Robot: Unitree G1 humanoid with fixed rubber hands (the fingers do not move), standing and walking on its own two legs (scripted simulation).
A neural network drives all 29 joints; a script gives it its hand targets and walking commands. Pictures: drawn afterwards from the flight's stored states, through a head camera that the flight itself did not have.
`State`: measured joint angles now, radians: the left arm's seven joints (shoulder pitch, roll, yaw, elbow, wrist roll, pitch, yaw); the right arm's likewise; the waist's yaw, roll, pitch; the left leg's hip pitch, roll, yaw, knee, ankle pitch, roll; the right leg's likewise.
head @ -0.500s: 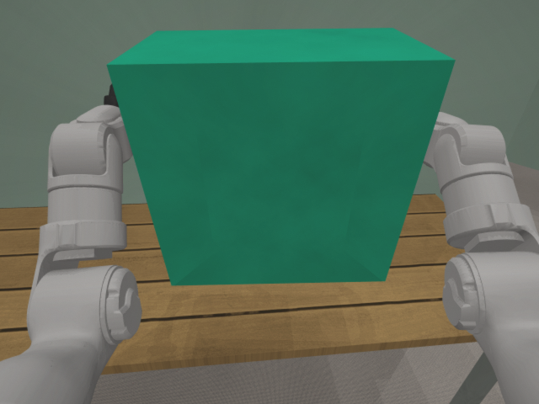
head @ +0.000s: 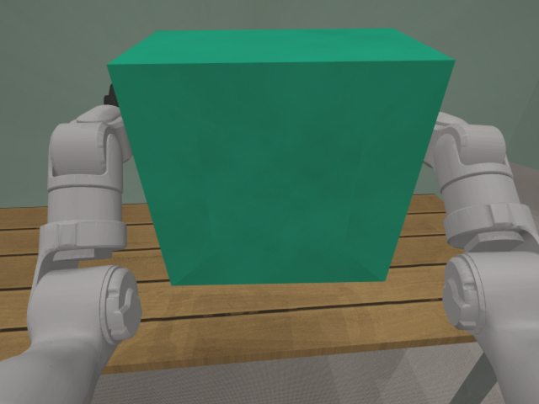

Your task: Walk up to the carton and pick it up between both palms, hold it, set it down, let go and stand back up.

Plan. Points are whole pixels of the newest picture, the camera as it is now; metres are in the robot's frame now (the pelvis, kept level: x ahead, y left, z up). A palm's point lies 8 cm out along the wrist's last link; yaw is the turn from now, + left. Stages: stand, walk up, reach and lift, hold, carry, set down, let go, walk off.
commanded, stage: hold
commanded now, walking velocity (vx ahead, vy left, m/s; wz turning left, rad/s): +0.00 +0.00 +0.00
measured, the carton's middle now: (277, 162) +0.35 -0.01 +0.28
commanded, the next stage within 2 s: none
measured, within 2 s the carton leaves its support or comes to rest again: neither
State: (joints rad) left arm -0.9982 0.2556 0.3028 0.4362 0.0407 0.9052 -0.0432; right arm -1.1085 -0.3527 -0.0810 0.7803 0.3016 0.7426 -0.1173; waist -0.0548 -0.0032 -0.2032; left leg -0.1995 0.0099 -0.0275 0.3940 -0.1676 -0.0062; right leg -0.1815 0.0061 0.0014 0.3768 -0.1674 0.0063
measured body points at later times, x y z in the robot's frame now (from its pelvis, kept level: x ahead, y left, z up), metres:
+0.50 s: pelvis +0.00 +0.00 +0.00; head -0.09 +0.01 +0.44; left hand +0.38 +0.19 +0.33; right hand +0.38 -0.21 +0.32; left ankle +0.03 +0.13 -0.74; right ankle +0.02 -0.12 -0.74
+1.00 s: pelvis +0.00 +0.00 +0.00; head -0.09 +0.01 +0.44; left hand +0.38 +0.19 +0.33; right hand +0.38 -0.21 +0.32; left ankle +0.03 +0.13 -0.74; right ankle +0.02 -0.12 -0.74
